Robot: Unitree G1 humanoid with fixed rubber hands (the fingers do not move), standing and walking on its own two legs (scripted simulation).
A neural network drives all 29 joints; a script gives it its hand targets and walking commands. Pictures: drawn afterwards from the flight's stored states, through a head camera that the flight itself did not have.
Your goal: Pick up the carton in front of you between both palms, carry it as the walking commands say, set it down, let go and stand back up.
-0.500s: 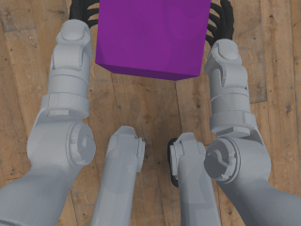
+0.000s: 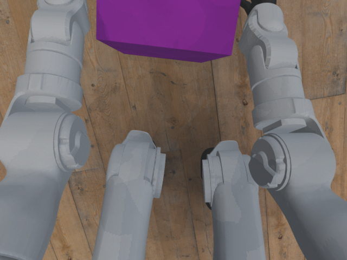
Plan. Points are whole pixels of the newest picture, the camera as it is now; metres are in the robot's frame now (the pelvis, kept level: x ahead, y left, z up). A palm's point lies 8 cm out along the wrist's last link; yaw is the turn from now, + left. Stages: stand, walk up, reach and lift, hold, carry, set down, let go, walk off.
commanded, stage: set down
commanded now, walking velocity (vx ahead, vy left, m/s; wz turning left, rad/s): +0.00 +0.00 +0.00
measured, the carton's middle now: (168, 1) +0.56 +0.09 -0.25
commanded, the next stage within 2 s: none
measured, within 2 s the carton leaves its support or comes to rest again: rests again in 0.12 s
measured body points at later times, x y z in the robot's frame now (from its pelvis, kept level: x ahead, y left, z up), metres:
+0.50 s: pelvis -0.02 +0.00 -0.02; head +0.36 +0.04 +0.22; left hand +0.54 +0.24 -0.19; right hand +0.56 -0.07 -0.19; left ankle +0.09 +0.11 -0.36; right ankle +0.09 -0.12 -0.36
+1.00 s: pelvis -0.01 +0.00 -0.03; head +0.37 +0.04 +0.20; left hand +0.54 +0.24 -0.21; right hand +0.56 -0.08 -0.21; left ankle +0.09 +0.11 -0.36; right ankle +0.09 -0.12 -0.36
